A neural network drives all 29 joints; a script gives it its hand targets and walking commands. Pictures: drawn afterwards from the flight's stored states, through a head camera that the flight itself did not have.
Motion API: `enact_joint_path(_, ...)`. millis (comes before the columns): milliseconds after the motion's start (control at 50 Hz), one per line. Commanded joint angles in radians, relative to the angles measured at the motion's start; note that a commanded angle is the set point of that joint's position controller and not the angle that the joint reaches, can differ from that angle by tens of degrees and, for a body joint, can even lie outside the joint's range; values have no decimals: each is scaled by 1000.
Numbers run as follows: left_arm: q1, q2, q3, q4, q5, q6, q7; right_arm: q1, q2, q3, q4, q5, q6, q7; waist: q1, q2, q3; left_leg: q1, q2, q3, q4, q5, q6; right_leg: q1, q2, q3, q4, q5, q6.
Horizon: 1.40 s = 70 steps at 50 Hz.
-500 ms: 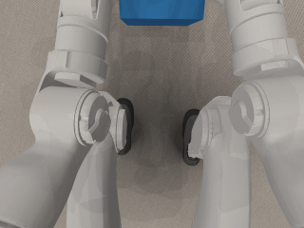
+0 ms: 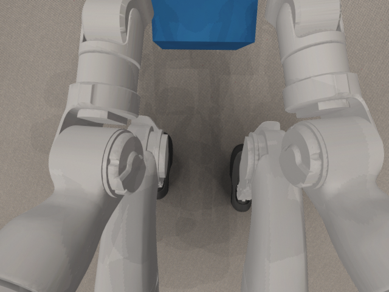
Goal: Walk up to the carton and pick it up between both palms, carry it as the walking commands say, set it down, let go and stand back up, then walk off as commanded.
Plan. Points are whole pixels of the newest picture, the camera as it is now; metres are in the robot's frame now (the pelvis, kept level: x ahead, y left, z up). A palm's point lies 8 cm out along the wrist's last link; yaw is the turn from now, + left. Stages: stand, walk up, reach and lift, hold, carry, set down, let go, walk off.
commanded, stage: reach and lift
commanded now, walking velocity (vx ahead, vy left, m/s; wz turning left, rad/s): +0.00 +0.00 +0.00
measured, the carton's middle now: out of the picture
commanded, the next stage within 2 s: none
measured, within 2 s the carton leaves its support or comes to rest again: neither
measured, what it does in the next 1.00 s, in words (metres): rises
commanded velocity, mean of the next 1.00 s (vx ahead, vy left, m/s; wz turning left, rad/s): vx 0.00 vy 0.00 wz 0.00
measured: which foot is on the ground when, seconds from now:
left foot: down 0.00-1.00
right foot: down 0.00-1.00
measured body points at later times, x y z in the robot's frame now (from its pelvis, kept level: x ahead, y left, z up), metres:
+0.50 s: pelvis -0.01 +0.00 +0.04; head +0.30 -0.02 +0.36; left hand +0.55 +0.12 -0.01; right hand +0.55 -0.12 -0.02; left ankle +0.16 +0.14 -0.40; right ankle +0.13 -0.12 -0.40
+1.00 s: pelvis -0.02 +0.00 +0.09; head +0.27 -0.02 +0.43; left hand +0.52 +0.12 +0.05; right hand +0.53 -0.12 +0.04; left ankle +0.16 +0.14 -0.40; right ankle +0.13 -0.12 -0.40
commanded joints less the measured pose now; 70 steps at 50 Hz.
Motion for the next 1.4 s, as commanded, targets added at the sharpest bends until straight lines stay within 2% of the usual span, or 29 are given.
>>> enact_joint_path(0, -605, -1206, -394, -79, -99, 16, -457, -755, 1173, 382, -279, 196, -136, 450, 83, -60, -2317, 826, -156, 71, -207, 332, 32, 636, 165, -120, -310, 324, 23)
enact_joint_path(120, -572, -1215, -401, -42, -87, 17, -456, -710, 1211, 379, -226, 182, -132, 457, 100, -59, -2281, 806, -154, 71, -235, 300, 35, 638, 166, -111, -330, 298, 22)
enact_joint_path(140, -618, -1235, -448, -145, -114, 14, -457, -725, 1247, 419, -291, 211, -127, 458, 88, -61, -2405, 903, -157, 68, -250, 341, 34, 714, 170, -115, -351, 340, 24)
enact_joint_path(180, -577, -1210, -385, -32, -77, 25, -459, -698, 1232, 363, -188, 178, -121, 458, 106, -59, -2273, 813, -155, 84, -250, 278, 32, 653, 167, -111, -364, 263, 23)
enact_joint_path(200, -619, -1255, -445, -156, -118, 24, -455, -734, 1238, 413, -315, 207, -122, 452, 83, -55, -2438, 914, -159, 77, -256, 340, 30, 763, 172, -108, -372, 331, 22)
enact_joint_path(220, -589, -1221, -404, -61, -94, 27, -460, -718, 1227, 381, -212, 187, -117, 453, 102, -55, -2320, 838, -156, 80, -256, 288, 30, 675, 167, -109, -370, 280, 23)
enact_joint_path(280, -607, -1250, -463, -174, -130, 26, -455, -734, 1252, 436, -335, 217, -117, 450, 90, -67, -2473, 944, -160, 67, -279, 361, 31, 798, 173, -106, -391, 353, 29)
enact_joint_path(340, -593, -1218, -417, -93, -92, 38, -455, -683, 1243, 382, -200, 179, -102, 454, 92, -60, -2334, 887, -156, 68, -304, 278, 30, 719, 170, -109, -407, 278, 22)
enact_joint_path(360, -603, -1264, -464, -142, -126, 37, -457, -690, 1250, 406, -270, 198, -110, 453, 79, -49, -2415, 952, -155, 57, -316, 316, 27, 778, 175, -107, -417, 315, 18)
enact_joint_path(440, -579, -1239, -420, -77, -88, 38, -455, -698, 1275, 387, -192, 195, -106, 457, 113, -48, -2278, 898, -146, 62, -344, 241, 34, 726, 164, -97, -445, 240, 24)
enact_joint_path(460, -579, -1246, -436, -126, -111, 34, -456, -715, 1275, 422, -276, 215, -109, 457, 124, -58, -2387, 966, -155, 73, -348, 307, 30, 807, 169, -97, -456, 302, 27)
enact_joint_path(500, -601, -1256, -423, -97, -104, 38, -464, -671, 1271, 380, -192, 176, -102, 455, 84, -61, -2336, 911, -151, 68, -366, 244, 29, 794, 163, -101, -468, 255, 24)
enact_joint_path(560, -588, -1265, -435, -137, -108, 37, -460, -705, 1292, 419, -279, 203, -107, 458, 120, -53, -2420, 1003, -156, 70, -378, 268, 36, 836, 169, -91, -486, 264, 24)
enact_joint_path(580, -543, -1254, -411, -65, -86, 46, -466, -676, 1279, 391, -205, 178, -99, 462, 109, -68, -2330, 938, -146, 69, -375, 237, 34, 780, 167, -95, -486, 232, 22)
enact_joint_path(620, -600, -1265, -443, -137, -111, 43, -465, -653, 1286, 391, -212, 181, -95, 459, 82, -56, -2393, 983, -151, 58, -399, 253, 32, 836, 169, -100, -500, 265, 23)
enact_joint_path(640, -583, -1267, -438, -124, -111, 47, -465, -690, 1290, 404, -243, 200, -102, 462, 121, -39, -2388, 989, -149, 71, -401, 251, 31, 840, 166, -81, -513, 246, 23)
enact_joint_path(680, -550, -1249, -439, -76, -98, 53, -472, -687, 1291, 419, -239, 200, -98, 461, 115, -61, -2356, 971, -145, 68, -407, 237, 37, 826, 162, -80, -525, 241, 27)
enact_joint_path(720, -576, -1319, -486, -144, -134, 51, -463, -618, 1302, 418, -230, 192, -98, 457, 68, -34, -2447, 1058, -147, 46, -428, 279, 27, 864, 171, -96, -527, 278, 18)
enact_joint_path(800, -587, -1300, -485, -167, -125, 45, -463, -664, 1321, 429, -254, 211, -97, 461, 107, -23, -2420, 1086, -147, 51, -456, 268, 31, 872, 169, -84, -557, 264, 20)
enact_joint_path(860, -545, -1289, -452, -110, -114, 48, -467, -617, 1337, 418, -203, 194, -97, 456, 95, -51, -2358, 1043, -143, 54, -465, 258, 36, 904, 164, -69, -593, 256, 26)
enact_joint_path(920, -585, -1296, -526, -251, -144, 41, -468, -567, 1354, 448, -247, 209, -94, 455, 79, -39, -2488, 1127, -147, 51, -481, 314, 30, 976, 171, -78, -594, 323, 23)
enact_joint_path(960, -567, -1267, -490, -148, -126, 46, -466, -588, 1327, 412, -195, 194, -99, 458, 93, -27, -2349, 1082, -137, 53, -500, 243, 28, 908, 164, -63, -621, 241, 18)
enact_joint_path(1000, -549, -1291, -520, -202, -131, 46, -462, -575, 1361, 460, -258, 214, -100, 457, 101, -43, -2460, 1167, -142, 40, -519, 295, 34, 992, 167, -69, -630, 302, 23)
enact_joint_path(1040, -526, -1310, -500, -131, -122, 50, -469, -570, 1340, 414, -195, 189, -106, 460, 78, -18, -2367, 1126, -140, 40, -535, 231, 29, 933, 164, -73, -645, 238, 17)
enact_joint_path(1060, -539, -1328, -538, -214, -148, 49, -465, -573, 1352, 447, -279, 202, -105, 454, 71, -21, -2478, 1207, -146, 35, -538, 300, 31, 999, 173, -69, -647, 303, 14)
enact_joint_path(1080, -577, -1289, -510, -169, -128, 52, -470, -542, 1356, 405, -186, 188, -96, 457, 67, -12, -2379, 1130, -135, 43, -541, 213, 29, 959, 162, -60, -664, 222, 11)
enact_joint_path(1220, -558, -1290, -532, -215, -154, 51, -466, -584, 1365, 466, -256, 226, -103, 460, 98, -46, -2425, 1218, -133, 29, -591, 249, 35, 1018, 160, -57, -706, 241, 17)
enact_joint_path(1260, -488, -1325, -526, -142, -126, 66, -466, -540, 1352, 434, -228, 194, -103, 457, 92, -17, -2425, 1247, -138, 19, -614, 273, 29, 1035, 161, -53, -722, 275, 9)
enact_joint_path(1380, -487, -1318, -538, -209, -134, 60, -468, -489, 1399, 451, -234, 206, -95, 451, 90, -34, -2417, 1296, -134, 25, -651, 304, 35, 1110, 163, -36, -783, 301, 12)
